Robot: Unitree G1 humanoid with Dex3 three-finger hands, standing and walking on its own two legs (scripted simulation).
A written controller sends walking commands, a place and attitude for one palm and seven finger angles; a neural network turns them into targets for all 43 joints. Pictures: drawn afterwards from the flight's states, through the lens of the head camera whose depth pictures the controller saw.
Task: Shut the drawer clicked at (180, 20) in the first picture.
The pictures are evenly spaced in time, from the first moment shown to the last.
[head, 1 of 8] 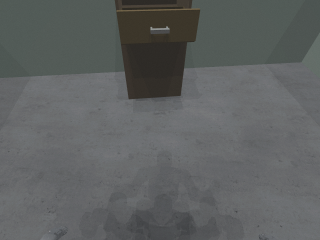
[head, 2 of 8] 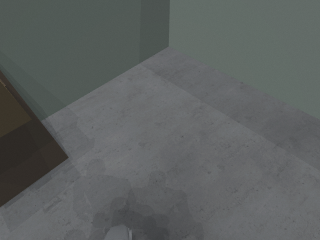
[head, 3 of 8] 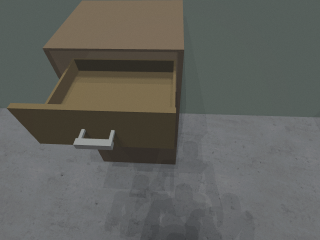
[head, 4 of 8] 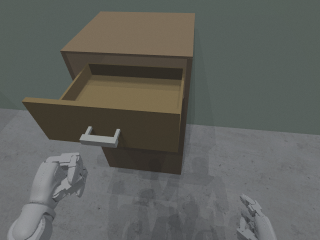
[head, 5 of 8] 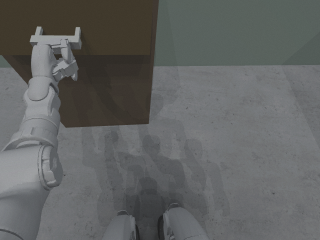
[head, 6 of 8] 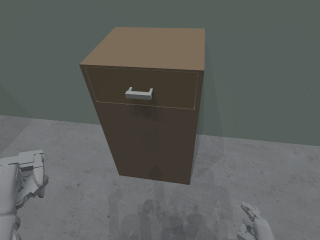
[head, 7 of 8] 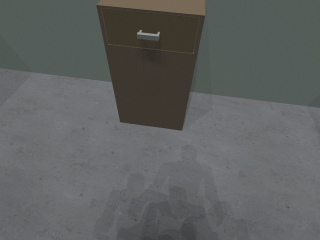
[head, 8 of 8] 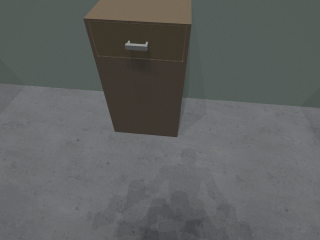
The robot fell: no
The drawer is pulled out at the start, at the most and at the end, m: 0.28 0.28 0.00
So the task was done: yes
